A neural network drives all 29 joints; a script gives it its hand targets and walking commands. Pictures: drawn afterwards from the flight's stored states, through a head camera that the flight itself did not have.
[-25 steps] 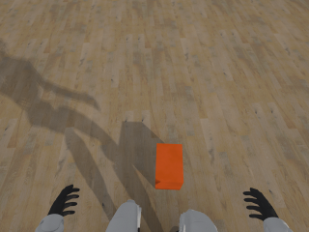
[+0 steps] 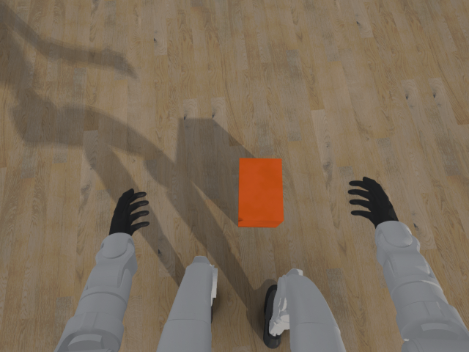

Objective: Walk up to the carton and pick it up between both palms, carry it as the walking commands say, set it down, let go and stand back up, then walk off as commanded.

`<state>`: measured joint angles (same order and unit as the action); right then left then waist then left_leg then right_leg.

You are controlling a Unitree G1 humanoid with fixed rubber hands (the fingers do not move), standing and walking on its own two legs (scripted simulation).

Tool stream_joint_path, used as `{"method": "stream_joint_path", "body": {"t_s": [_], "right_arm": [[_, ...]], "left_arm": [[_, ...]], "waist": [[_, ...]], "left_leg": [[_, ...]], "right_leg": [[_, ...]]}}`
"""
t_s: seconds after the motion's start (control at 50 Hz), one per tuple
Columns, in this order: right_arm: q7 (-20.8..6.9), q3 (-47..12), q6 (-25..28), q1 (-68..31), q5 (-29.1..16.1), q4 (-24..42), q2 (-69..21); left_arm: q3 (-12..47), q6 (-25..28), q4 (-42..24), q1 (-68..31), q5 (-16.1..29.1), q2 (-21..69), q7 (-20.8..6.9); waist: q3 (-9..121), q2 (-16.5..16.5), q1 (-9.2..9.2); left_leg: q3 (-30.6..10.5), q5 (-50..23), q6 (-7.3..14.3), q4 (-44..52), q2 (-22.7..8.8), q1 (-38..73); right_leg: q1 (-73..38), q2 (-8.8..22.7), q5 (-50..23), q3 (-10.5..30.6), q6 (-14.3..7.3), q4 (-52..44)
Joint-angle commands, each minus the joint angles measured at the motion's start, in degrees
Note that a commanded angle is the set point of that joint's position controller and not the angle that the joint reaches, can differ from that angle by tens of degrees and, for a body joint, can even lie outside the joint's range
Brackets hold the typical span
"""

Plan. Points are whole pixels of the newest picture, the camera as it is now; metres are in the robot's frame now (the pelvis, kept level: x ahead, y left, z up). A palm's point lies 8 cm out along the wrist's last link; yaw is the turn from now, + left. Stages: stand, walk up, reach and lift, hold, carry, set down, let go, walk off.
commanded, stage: reach and lift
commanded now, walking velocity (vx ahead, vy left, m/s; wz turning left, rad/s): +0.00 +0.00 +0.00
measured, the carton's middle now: (258, 194) +0.48 -0.06 -0.60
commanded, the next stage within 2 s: none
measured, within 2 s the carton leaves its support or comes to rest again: neither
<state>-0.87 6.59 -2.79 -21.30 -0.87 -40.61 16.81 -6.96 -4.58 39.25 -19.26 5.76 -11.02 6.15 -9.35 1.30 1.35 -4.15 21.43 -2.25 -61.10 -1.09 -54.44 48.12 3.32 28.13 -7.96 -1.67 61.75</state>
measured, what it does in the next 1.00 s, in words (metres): stands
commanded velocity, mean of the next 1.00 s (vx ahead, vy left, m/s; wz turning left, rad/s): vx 0.00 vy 0.00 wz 0.00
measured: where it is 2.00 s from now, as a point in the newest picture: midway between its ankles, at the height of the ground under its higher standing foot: (237, 317)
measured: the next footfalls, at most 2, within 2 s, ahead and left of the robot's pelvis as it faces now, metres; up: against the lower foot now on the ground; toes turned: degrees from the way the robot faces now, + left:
none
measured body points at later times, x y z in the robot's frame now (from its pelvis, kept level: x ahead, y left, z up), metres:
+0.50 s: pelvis -0.03 +0.01 -0.02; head +0.27 +0.02 +0.32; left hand +0.45 +0.16 -0.14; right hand +0.47 -0.20 -0.13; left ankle +0.08 +0.13 -0.66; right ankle +0.02 -0.11 -0.66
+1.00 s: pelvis -0.05 +0.01 -0.05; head +0.33 +0.00 +0.18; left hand +0.49 +0.11 -0.23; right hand +0.51 -0.20 -0.22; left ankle +0.08 +0.14 -0.66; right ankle +0.02 -0.11 -0.66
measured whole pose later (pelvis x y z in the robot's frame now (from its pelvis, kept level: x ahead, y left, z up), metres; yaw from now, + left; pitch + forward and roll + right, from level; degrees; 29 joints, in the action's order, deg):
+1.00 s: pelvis -0.05 +0.01 -0.05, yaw -5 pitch +32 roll -5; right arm 3.7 16.8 -9.9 -80.7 -1.5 -46.2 16.9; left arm -14.7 -12.3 34.8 -74.3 2.0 -6.0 15.4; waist -30.2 2.6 1.4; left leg -7.8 16.4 -2.8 -67.7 -1.1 -82.6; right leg 77.0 0.5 21.5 -6.8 -1.4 66.9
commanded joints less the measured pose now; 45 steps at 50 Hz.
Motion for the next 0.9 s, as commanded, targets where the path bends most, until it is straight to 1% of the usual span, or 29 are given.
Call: {"method": "stream_joint_path", "body": {"t_s": [0.0,0.02,0.04,0.06,0.1,0.12,0.14,0.16,0.18,0.2,0.24,0.26,0.36,0.38,0.46,0.48,0.5,0.54,0.58,0.6,0.62,0.64,0.66,0.72,0.74,0.78,0.8,0.82,0.88], "right_arm": [[0.3,9.7,0.8,-19.2,-1.0,2.4,13.9],[0.4,10.5,0.3,-22.0,-0.6,0.6,15.1],[0.7,9.9,-0.2,-26.5,-0.1,3.0,14.2],[0.1,10.9,-0.4,-27.9,-0.3,0.3,13.8],[-0.3,11.1,-0.9,-30.0,-0.2,-3.2,13.2],[-0.6,11.5,-1.0,-33.8,-0.6,-3.7,14.2],[-0.5,10.5,-1.0,-37.7,-1.2,0.0,13.1],[-0.6,10.6,-0.9,-41.2,-0.6,-1.1,15.2],[-0.7,11.4,-1.1,-40.7,-0.4,-4.5,14.9],[-0.5,12.1,-1.4,-40.0,0.4,-5.3,13.8],[-0.9,13.6,-1.4,-45.2,0.8,-7.7,14.9],[-1.4,13.6,-1.5,-46.2,1.4,-8.2,14.8],[-0.6,12.9,-1.7,-55.8,1.9,-7.8,13.0],[-0.7,12.9,-1.8,-54.5,1.7,-9.6,12.6],[-0.4,15.4,-1.3,-60.6,2.7,-10.0,11.5],[-0.4,16.3,-0.4,-60.3,3.7,-7.3,12.0],[-0.5,14.5,-0.8,-60.7,2.9,-9.1,10.0],[-0.2,16.3,-0.3,-61.1,3.6,-6.8,10.6],[0.2,17.6,-0.8,-65.5,4.0,-4.2,11.0],[0.5,14.6,-1.0,-68.4,1.3,0.4,8.9],[0.7,16.1,-0.8,-70.5,2.4,1.7,11.9],[0.5,13.9,-1.2,-68.6,0.8,-2.9,9.2],[1.1,14.7,-0.7,-70.9,1.7,1.7,11.6],[2.8,14.3,-1.4,-71.2,0.9,4.6,11.4],[3.1,13.2,-1.5,-73.0,-0.3,5.7,10.3],[4.2,11.9,-2.6,-75.9,-0.6,10.3,11.1],[4.3,10.7,-3.6,-78.3,-1.5,8.9,10.1],[4.5,9.5,-4.8,-77.5,-2.5,11.1,10.4],[5.7,7.8,-4.6,-86.1,-2.4,14.3,10.5]], "left_arm": [[-0.2,0.6,-15.2,-19.9,0.2,-3.2,2.9],[1.3,0.2,-15.8,-24.3,1.3,-2.4,3.3],[0.3,-0.3,-15.5,-26.1,1.5,-2.5,3.4],[0.3,-1.0,-12.2,-25.7,0.3,-2.1,4.0],[0.0,-1.7,-12.2,-29.7,-0.9,-0.1,4.6],[-0.3,-2.1,-11.8,-32.6,-1.8,-0.1,5.2],[-0.3,-2.6,-12.0,-34.4,-0.8,1.0,5.5],[-0.2,-3.0,-10.2,-36.9,-1.1,0.3,5.7],[-2.1,-3.1,-7.5,-36.1,-3.1,-0.3,6.2],[-3.1,-3.4,-6.4,-35.6,-3.2,0.3,6.3],[-2.0,-3.9,-7.0,-41.5,-3.9,2.7,6.7],[-0.5,-4.5,-6.1,-42.5,-1.6,4.8,7.0],[-4.0,-4.9,-5.5,-50.7,-4.2,2.6,8.0],[-3.2,-5.1,-3.8,-50.9,-3.4,3.8,8.1],[-5.5,-4.4,-4.3,-54.4,-6.0,5.3,8.2],[-6.2,-3.7,-4.7,-54.0,-6.0,6.3,8.1],[-7.8,-3.7,-5.6,-55.5,-6.8,5.4,7.9],[-6.4,-2.7,-8.1,-56.1,-6.3,6.3,7.6],[-6.5,-3.0,-11.5,-61.8,-5.7,5.1,7.7],[-6.8,-2.9,-14.0,-64.4,-6.3,4.8,7.7],[-5.0,-2.9,-15.5,-65.2,-4.6,5.4,8.2],[-4.8,-3.6,-12.7,-64.8,-5.3,7.3,8.4],[-5.4,-3.0,-15.6,-66.6,-4.7,5.1,8.3],[-4.5,-3.7,-17.6,-65.7,-3.9,6.0,9.1],[-5.8,-4.0,-16.8,-65.6,-4.0,4.2,9.2],[-8.7,-4.1,-21.6,-69.2,-5.5,0.8,10.0],[-10.4,-4.5,-20.5,-71.5,-6.4,-1.8,10.3],[-8.0,-5.1,-25.2,-72.4,-4.6,-1.1,10.2],[-8.5,-5.3,-22.8,-77.0,-3.5,-1.6,10.0]], "waist": [[46.8,4.2,-4.29],[46.9,4.7,-5.85],[46.3,1.9,-4.86],[47.2,3.2,-3.37],[48.8,3.9,-5.08],[48.9,5.5,-3.85],[52.7,1.9,-3.69],[52.7,1.7,-4.64],[51.3,4.0,-2.96],[52.5,2.6,-3.66],[53.1,6.4,-4.31],[54.7,3.2,-6.96],[59.1,3.1,-3.34],[59.5,1.4,-6.2],[62.4,4.1,-4.6],[65.1,3.1,-6.78],[65.5,2.0,-4.34],[69.9,1.5,-7.14],[73.2,0.9,-7.74],[79.1,3.4,-4.34],[85.1,1.5,-7.57],[82.9,3.9,-5.52],[88.0,1.9,-7.02],[102.6,2.6,-6.31],[104.0,1.1,-4.17],[112.0,0.9,-2.75],[110.4,-0.3,0.14],[118.4,1.4,-0.81],[112.8,-3.2,-0.6]], "left_leg": [[-0.1,-24.5,-1.8,3.1,4.2,21.5],[-0.3,-21.8,-2.2,3.6,3.8,21.0],[0.5,-21.2,-1.3,3.2,4.0,16.8],[0.8,-21.4,-1.3,4.2,4.2,18.2],[0.5,-19.7,-1.5,4.0,4.4,20.2],[0.4,-18.4,-1.8,4.3,3.8,20.3],[0.3,-15.2,-0.6,4.1,3.3,20.9],[0.7,-16.2,-0.7,4.1,3.6,19.5],[1.1,-18.3,-1.2,5.3,4.0,17.9],[1.3,-16.3,-0.9,4.8,4.2,16.7],[0.6,-17.6,-1.9,4.7,4.1,18.7],[0.1,-16.4,-1.6,4.6,4.2,19.8],[1.4,-19.7,-1.1,3.8,4.8,16.6],[1.0,-20.3,-0.9,3.9,4.9,15.6],[1.1,-26.4,-1.2,2.6,5.4,16.1],[0.9,-31.4,-0.4,0.6,5.8,19.0],[1.3,-32.1,-0.6,0.2,6.2,16.3],[1.3,-35.8,-0.4,0.2,6.1,15.9],[1.2,-35.5,0.0,-0.2,6.0,16.5],[1.9,-36.8,0.4,-1.1,6.5,21.1],[1.0,-40.6,0.2,-1.5,6.3,23.7],[0.7,-41.9,-0.2,-1.6,5.8,26.9],[0.9,-43.7,0.0,-3.7,6.2,26.1],[0.6,-51.0,-0.2,-4.5,6.9,32.5],[1.0,-51.2,0.4,-5.0,6.9,33.2],[2.8,-50.4,0.3,-5.2,7.3,33.4],[3.5,-48.0,0.7,-5.3,7.4,28.0],[4.3,-48.1,0.7,-5.9,7.9,32.4],[4.1,-46.4,1.5,-9.0,7.9,23.2]], "right_leg": [[6.6,-7.6,-20.4,8.6,0.2,-4.9],[7.1,-7.9,-19.0,7.9,0.1,-5.5],[6.4,-7.7,-19.1,9.2,0.2,-5.4],[8.7,-8.2,-18.9,8.2,0.6,-5.6],[12.4,-8.5,-16.4,7.7,0.3,-6.0],[13.5,-8.3,-15.5,7.7,0.0,-5.7],[11.0,-8.5,-13.5,7.5,0.5,-6.4],[11.8,-8.4,-14.9,7.2,0.2,-6.3],[13.3,-8.8,-16.7,6.9,0.1,-5.8],[11.9,-8.9,-16.1,7.0,0.5,-6.2],[17.5,-9.0,-14.7,7.0,-0.3,-6.1],[16.8,-9.7,-14.4,5.7,-0.5,-6.0],[14.2,-9.3,-18.5,7.1,0.2,-5.2],[15.3,-9.7,-20.1,6.0,0.3,-5.0],[16.9,-10.5,-24.3,6.8,0.4,-3.9],[17.1,-10.9,-28.2,6.6,0.5,-3.9],[16.0,-10.7,-29.1,7.2,1.0,-3.2],[13.3,-10.9,-34.4,7.2,1.0,-2.9],[12.3,-11.0,-33.7,7.0,1.3,-3.1],[10.7,-10.7,-33.0,7.9,1.4,-3.3],[8.4,-11.2,-36.6,6.7,1.3,-2.6],[12.2,-10.9,-34.4,6.8,1.1,-2.8],[9.8,-11.3,-37.7,6.6,1.0,-2.5],[0.1,-11.5,-45.4,6.9,1.1,0.0],[-0.8,-11.3,-45.5,6.9,1.7,0.3],[-8.2,-11.4,-48.4,7.5,1.8,1.0],[-9.3,-11.3,-48.4,8.2,2.1,2.1],[-13.6,-11.0,-48.0,8.1,1.8,3.0],[-10.7,-10.8,-48.9,7.9,2.1,6.4]]}}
